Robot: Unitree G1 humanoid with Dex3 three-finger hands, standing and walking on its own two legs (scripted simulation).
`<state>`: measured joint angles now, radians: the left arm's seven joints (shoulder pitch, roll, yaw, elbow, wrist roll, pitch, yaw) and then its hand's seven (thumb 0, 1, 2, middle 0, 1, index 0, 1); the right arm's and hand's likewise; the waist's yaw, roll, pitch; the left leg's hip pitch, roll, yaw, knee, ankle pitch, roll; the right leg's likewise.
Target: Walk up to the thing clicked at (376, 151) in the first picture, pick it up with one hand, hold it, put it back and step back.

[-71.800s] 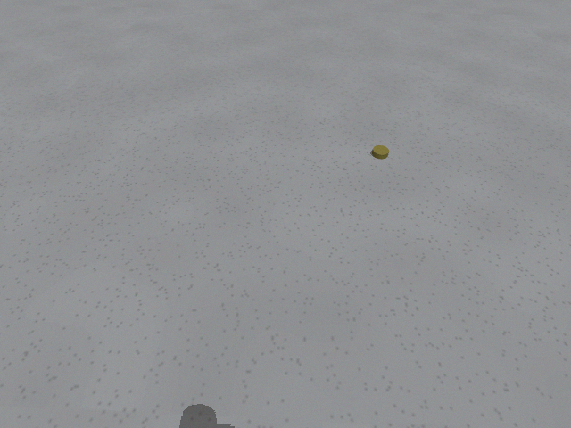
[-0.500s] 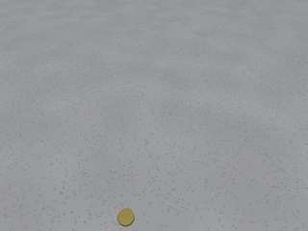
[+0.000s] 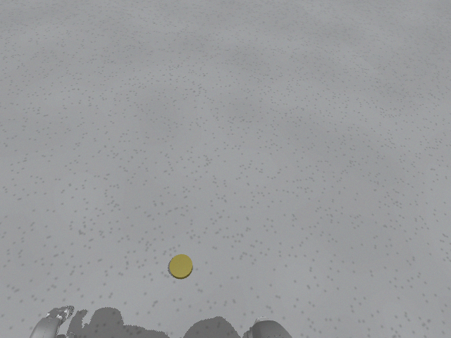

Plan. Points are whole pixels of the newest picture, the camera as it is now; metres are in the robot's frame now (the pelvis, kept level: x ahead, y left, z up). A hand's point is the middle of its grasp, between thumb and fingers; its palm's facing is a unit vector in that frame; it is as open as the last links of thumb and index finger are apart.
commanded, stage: step back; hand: left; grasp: from above
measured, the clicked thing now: (181, 266) +0.43 +0.14 -0.74
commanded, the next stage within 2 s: none
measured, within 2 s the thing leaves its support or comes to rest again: neither
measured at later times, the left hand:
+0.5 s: hand out of the picture +0.04 +0.25 -0.13, palm faces -0.06 -0.91 -0.41, open 7.4 cm
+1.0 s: hand out of the picture -0.13 +0.28 -0.15, palm faces +0.00 -0.93 -0.36, open 7.4 cm
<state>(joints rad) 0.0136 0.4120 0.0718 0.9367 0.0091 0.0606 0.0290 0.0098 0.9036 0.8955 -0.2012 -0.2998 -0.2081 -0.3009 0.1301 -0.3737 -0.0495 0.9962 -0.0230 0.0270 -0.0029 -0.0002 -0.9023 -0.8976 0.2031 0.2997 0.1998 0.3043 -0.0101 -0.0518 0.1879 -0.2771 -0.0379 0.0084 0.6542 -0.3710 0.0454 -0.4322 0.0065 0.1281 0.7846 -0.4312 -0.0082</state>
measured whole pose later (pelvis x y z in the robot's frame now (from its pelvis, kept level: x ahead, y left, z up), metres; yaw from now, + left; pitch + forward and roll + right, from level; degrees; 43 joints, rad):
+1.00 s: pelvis -0.23 +0.01 +0.01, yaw -1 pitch -1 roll -2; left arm 0.18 0.41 0.10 0.82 0.02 0.07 0.01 0.01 0.90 0.90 -0.20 -0.30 -0.21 -0.30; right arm 0.16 -0.35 -0.03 0.87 -0.04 0.02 -0.02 0.00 -0.90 -0.90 0.21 0.30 0.21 0.31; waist 0.02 -0.04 0.15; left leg -0.30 0.02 -0.04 0.54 -0.22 0.01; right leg -0.43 0.12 0.18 1.20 -0.46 0.02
